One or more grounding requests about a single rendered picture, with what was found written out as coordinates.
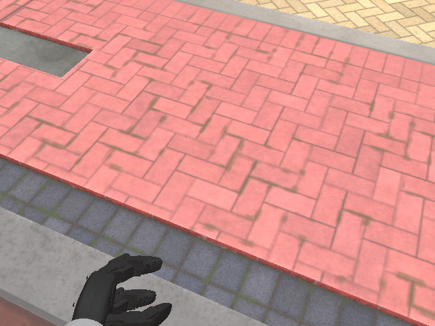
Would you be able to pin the left robot hand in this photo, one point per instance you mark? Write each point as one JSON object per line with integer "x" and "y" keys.
{"x": 102, "y": 302}

